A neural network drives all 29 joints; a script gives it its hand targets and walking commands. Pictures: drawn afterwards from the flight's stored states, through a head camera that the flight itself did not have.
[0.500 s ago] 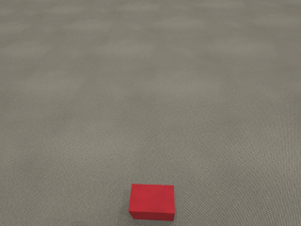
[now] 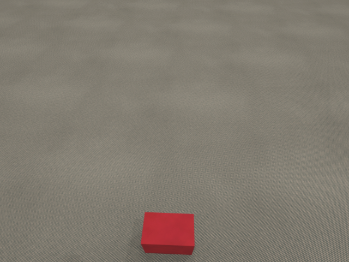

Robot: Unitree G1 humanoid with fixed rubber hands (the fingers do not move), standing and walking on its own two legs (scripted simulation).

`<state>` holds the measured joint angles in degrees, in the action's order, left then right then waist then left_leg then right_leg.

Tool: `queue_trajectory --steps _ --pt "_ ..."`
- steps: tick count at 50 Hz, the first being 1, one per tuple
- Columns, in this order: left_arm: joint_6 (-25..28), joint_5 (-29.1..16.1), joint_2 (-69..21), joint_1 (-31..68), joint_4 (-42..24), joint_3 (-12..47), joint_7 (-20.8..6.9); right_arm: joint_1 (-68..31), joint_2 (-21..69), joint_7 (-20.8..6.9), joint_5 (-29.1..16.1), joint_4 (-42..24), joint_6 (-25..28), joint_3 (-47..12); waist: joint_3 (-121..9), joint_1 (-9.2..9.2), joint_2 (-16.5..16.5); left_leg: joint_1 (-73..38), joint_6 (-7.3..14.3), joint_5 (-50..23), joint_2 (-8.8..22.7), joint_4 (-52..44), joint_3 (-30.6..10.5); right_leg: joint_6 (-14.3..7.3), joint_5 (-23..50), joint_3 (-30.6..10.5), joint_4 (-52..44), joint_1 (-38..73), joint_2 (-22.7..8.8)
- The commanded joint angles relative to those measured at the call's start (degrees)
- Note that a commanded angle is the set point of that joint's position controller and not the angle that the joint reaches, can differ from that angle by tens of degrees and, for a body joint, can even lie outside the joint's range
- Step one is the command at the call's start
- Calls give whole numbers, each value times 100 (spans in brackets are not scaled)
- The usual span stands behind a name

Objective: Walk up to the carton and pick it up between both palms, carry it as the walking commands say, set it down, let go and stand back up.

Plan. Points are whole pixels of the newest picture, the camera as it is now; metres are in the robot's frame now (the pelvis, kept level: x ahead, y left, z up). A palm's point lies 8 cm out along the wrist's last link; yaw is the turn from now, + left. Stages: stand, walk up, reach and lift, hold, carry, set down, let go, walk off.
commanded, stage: stand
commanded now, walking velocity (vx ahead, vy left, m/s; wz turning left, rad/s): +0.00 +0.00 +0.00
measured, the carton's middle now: (168, 234) +0.35 +0.04 -0.68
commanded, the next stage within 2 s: reach and lift in 0.64 s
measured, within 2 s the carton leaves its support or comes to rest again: neither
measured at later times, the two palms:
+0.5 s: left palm out of the picture +0.01 +0.23 -0.15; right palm out of the picture +0.01 -0.22 -0.15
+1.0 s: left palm (93, 253) +0.18 +0.22 -0.14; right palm (267, 259) +0.15 -0.22 -0.14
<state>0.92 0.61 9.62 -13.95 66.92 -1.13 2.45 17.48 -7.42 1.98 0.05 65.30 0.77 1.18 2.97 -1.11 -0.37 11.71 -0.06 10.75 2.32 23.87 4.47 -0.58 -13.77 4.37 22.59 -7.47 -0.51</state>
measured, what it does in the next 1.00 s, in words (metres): stands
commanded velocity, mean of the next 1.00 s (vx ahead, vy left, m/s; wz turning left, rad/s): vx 0.00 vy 0.00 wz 0.00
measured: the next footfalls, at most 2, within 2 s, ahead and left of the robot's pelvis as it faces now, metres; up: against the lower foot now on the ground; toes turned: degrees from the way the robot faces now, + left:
none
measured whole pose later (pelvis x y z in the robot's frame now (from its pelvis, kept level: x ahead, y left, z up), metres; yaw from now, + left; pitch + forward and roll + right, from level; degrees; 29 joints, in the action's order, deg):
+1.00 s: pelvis +0.00 +0.00 -0.02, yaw -3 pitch +10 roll +0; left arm -30.0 -0.6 11.1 0.5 33.7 -2.5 -0.6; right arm 0.5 -8.3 -0.7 -0.5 35.5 -29.6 2.7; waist -1.5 0.8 -1.1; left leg 31.5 0.2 17.0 0.7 38.3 1.8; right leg -0.7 -20.2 0.5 39.6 -29.5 -0.1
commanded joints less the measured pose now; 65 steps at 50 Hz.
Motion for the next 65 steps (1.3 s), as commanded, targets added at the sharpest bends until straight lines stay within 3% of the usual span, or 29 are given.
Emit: queue_trajectory --steps 1,7,9,20,21,32,33,34,35,36,37,38,39,40,41,43,45,47,50,51,53,55,56,58,59,60,62,65 --pt "35 12 387 -379 -33 -38 21 250 -583 5 -7 -127 64 99 -18 38 276 109 -4 -568 600 -600 -569 -71 376 -500 -397 7 -630" --pt "32 21 429 -395 -58 -36 44 240 -592 16 -1 -183 60 121 59 14 230 115 9 -657 597 -560 -555 -82 443 -513 -384 -54 -653" --pt "36 29 422 -404 -68 -41 44 302 -606 17 -12 -217 49 132 124 5 46 98 -7 -616 594 -539 -570 -59 429 -504 -403 -129 -653" --pt "71 26 481 -457 -125 -64 48 134 -677 34 -11 -346 36 181 92 30 210 28 -20 -897 589 -404 -407 -69 642 -543 -335 -140 -683" --pt "79 35 452 -474 -121 -56 56 177 -588 32 -14 -354 36 156 128 50 51 85 7 -906 594 -339 -459 -67 722 -550 -372 -116 -718" --pt "74 40 512 -534 -96 -92 71 187 -603 47 -14 -364 -5 168 123 36 29 58 -25 -849 566 -223 -311 -147 967 -618 -360 -132 -753" --pt "-273 -806 524 1476 -2106 718 48 -1823 -835 -61 -356 -2374 -272 -163 -1200 328 -234 813 197 1143 -391 507 -258 -3 -1320 -614 601 -2569 -115" --pt "-663 -529 978 3487 -4048 588 111 -3834 -1097 -28 -420 -3249 -733 -166 -682 63 -219 488 137 1192 -425 917 -123 -18 -1529 -621 503 -3014 -48" --pt "-1117 -514 1022 3517 -3807 529 104 -3445 -1261 -35 -339 -3135 -1129 -294 -582 159 -226 265 72 1230 -403 997 -72 -75 -1661 -600 393 -2826 -89" --pt "-1547 -681 1102 3259 -3631 325 137 -3360 -1283 -82 -390 -3213 -1484 -221 -948 272 -544 379 184 1028 -303 1006 -43 22 -1397 -367 587 -3014 -196" --pt "-1999 -709 1167 2787 -3548 164 134 -2943 -1368 -55 -409 -3194 -1915 -209 -773 239 -367 547 109 1115 -337 1070 -122 -63 -1467 -330 699 -3042 -191" --pt "-2515 -723 1292 2336 -3703 35 43 -2395 -1289 -48 -399 -3280 -2392 -376 -568 225 -460 188 218 1023 -367 1148 -184 -290 -1647 -538 537 -3226 -259" --pt "-3118 -922 999 1734 -3475 112 -27 -1946 -1033 -3 -412 -3148 -2942 -343 -779 320 -150 237 265 278 -249 1345 -331 -391 -874 -702 828 -3193 -284" --pt "-3479 -878 885 1044 -2984 79 -84 -1412 -912 -28 -379 -2806 -3352 -208 -770 246 -89 303 274 -56 -185 1200 -394 -406 -415 -676 843 -2964 -172" --pt "-3674 -722 815 507 -2853 17 -113 -811 -849 -56 -250 -2613 -3552 -95 -910 257 116 427 172 -550 -248 1133 -409 -451 278 -685 950 -2486 -39" --pt "-3779 -464 772 136 -2971 -49 -172 -434 -507 -165 -322 -2506 -3682 -102 -1351 375 101 393 136 -1509 -410 1072 -515 -347 1440 -692 1076 -1896 120" --pt "-3471 -167 610 270 -3329 -219 -280 -587 -321 -273 -143 -2914 -3422 153 -1821 307 10 255 179 -2078 -483 1227 -575 -259 2130 -691 1215 -1730 251" --pt "-3010 38 292 717 -3548 -249 -366 -1221 -236 -330 66 -3332 -2937 328 -2004 231 160 557 135 -2897 -464 1544 -679 -181 2835 -624 1454 -1988 300" --pt "-2135 69 313 1734 -4081 -351 -505 -2171 -465 -293 331 -3868 -2016 698 -2731 57 314 1024 53 -3525 -382 2094 -763 -82 3090 -538 1947 -2656 289" --pt "-1859 7 421 2064 -4277 -352 -537 -2435 -371 -279 263 -4049 -1765 708 -2923 113 283 1199 50 -3523 -372 2361 -797 -9 2969 -548 2187 -3040 235" --pt "-1586 49 691 2109 -4252 -472 -517 -2235 -294 -251 223 -3900 -1496 642 -3236 116 116 1540 22 -3245 -381 2540 -773 90 2687 -493 2422 -3233 183" --pt "-1450 135 727 1706 -4037 -534 -500 -1738 -62 -182 216 -3782 -1429 538 -3267 92 -143 1984 -4 -2297 -465 2611 -650 160 2141 -473 2527 -3180 144" --pt "-1451 152 765 1658 -3995 -588 -491 -1738 -20 -162 195 -3855 -1437 492 -3300 133 -99 2008 -35 -1965 -513 2634 -566 190 1810 -417 2558 -3274 153" --pt "-1534 164 729 1537 -3891 -636 -554 -1770 -8 -63 171 -4172 -1528 446 -3388 61 -367 2210 -31 -1423 -550 2746 -489 220 1414 -445 2601 -3242 197" --pt "-1584 134 848 1757 -3983 -763 -618 -1918 22 15 94 -4391 -1587 473 -3404 -2 -383 2219 41 -793 -545 2800 -430 254 800 -480 2551 -3205 142" --pt "-1689 109 856 2100 -4139 -716 -643 -2252 38 34 -21 -4465 -1702 467 -3337 41 -117 2279 52 -343 -550 2793 -394 236 276 -466 2539 -3304 139" --pt "-1857 99 949 2863 -4375 -752 -651 -2752 -24 73 -96 -4502 -1891 591 -2916 18 78 2461 38 477 -512 2716 -353 206 -643 -417 2522 -3690 127" --pt "-2033 -11 1069 3703 -4466 -677 -608 -3525 -183 83 -221 -4405 -2085 670 -2819 41 318 2475 -20 1175 -432 2721 -380 118 -1230 -358 2663 -4003 92"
